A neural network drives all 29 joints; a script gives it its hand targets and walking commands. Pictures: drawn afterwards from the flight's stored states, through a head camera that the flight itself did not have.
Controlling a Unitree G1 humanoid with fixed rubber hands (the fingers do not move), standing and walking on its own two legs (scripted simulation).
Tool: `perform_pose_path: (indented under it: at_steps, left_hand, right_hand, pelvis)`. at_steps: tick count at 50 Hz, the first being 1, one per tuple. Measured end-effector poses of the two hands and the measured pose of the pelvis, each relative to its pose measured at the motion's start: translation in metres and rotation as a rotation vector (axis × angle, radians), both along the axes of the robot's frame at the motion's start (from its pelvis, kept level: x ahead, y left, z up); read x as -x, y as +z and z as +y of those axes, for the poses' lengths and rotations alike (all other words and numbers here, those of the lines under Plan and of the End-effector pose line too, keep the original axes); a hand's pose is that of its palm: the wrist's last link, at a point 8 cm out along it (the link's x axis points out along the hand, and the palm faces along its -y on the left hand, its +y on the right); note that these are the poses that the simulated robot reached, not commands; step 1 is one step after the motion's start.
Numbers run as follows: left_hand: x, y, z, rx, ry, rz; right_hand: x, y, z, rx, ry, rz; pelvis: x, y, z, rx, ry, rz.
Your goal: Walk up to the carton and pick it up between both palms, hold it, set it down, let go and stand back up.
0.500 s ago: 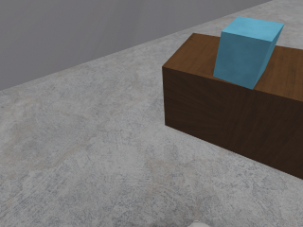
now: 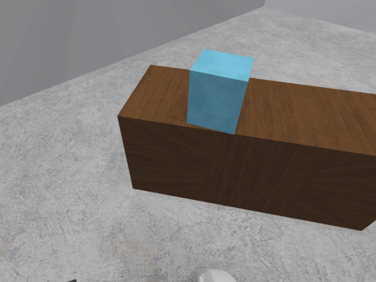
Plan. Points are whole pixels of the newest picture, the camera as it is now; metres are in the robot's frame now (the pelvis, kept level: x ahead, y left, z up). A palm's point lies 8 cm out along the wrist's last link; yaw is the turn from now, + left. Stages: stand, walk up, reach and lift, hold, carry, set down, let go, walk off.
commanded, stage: walk up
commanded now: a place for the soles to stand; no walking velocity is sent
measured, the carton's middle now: (219, 91) +0.85 -0.16 -0.04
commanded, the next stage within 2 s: none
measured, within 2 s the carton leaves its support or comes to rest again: neither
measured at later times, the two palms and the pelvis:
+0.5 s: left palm (89, 240) +0.27 +0.23 -0.10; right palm (294, 214) +0.32 -0.30 -0.09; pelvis +0.20 -0.04 +0.00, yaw -7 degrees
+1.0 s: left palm (144, 150) +0.55 +0.12 -0.08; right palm (311, 224) +0.31 -0.36 -0.13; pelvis +0.35 -0.09 -0.01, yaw -15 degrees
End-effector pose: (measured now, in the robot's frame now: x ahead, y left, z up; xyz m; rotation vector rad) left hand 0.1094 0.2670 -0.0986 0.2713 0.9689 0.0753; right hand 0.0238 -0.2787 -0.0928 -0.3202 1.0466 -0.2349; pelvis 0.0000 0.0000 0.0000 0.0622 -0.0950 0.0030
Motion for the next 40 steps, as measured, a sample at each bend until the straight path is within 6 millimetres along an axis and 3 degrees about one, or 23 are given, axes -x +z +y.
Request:
perform_pose_path:
  at_steps: [5,8,10,14,21,24,27,30,33,40]
  left_hand:
    - [-0.082,0.022,-0.034,0.006,-0.094,-0.061]
    - [-0.121,0.023,-0.054,-0.026,-0.129,-0.094]
    - [-0.134,0.016,-0.060,-0.056,-0.117,-0.101]
    - [-0.135,0.011,-0.063,-0.088,-0.044,-0.039]
    - [-0.135,0.012,-0.049,-0.104,0.025,0.048]
    - [-0.149,0.006,-0.041,-0.097,0.032,0.069]
    - [-0.176,-0.010,-0.032,-0.077,0.016,0.080]
    - [-0.213,-0.027,-0.032,-0.051,-0.030,0.084]
    - [-0.258,-0.029,-0.042,-0.034,-0.103,0.079]
    - [-0.379,0.008,-0.093,0.002,-0.261,-0.061]
  right_hand:
    - [0.000,-0.005,-0.021,-0.028,-0.072,0.092]
    - [-0.018,-0.023,-0.037,-0.056,-0.089,0.126]
    - [-0.038,-0.036,-0.045,-0.079,-0.083,0.135]
    - [-0.107,-0.041,-0.053,-0.106,-0.050,0.064]
    - [-0.242,-0.011,-0.037,-0.122,0.054,-0.149]
    - [-0.285,0.002,-0.026,-0.119,0.081,-0.201]
    - [-0.314,0.007,-0.018,-0.098,0.085,-0.244]
    - [-0.319,0.001,-0.017,-0.056,0.039,-0.248]
    - [-0.302,-0.004,-0.024,-0.038,-0.069,-0.194]
    - [-0.243,-0.003,-0.045,-0.021,-0.245,0.004]
  pelvis:
    - [-0.038,0.007,-0.018,0.004,-0.052,0.022]
    - [-0.067,-0.003,-0.035,0.023,-0.077,0.035]
    - [-0.084,-0.012,-0.045,0.051,-0.094,0.027]
    - [-0.117,-0.014,-0.051,0.068,-0.109,0.016]
    - [-0.169,-0.003,-0.048,0.083,-0.120,0.016]
    - [-0.192,-0.003,-0.043,0.080,-0.125,0.027]
    - [-0.220,-0.010,-0.035,0.069,-0.132,0.037]
    - [-0.244,-0.022,-0.028,0.029,-0.162,0.032]
    - [-0.264,-0.021,-0.029,0.021,-0.204,0.019]
    - [-0.299,-0.001,-0.047,0.016,-0.251,0.011]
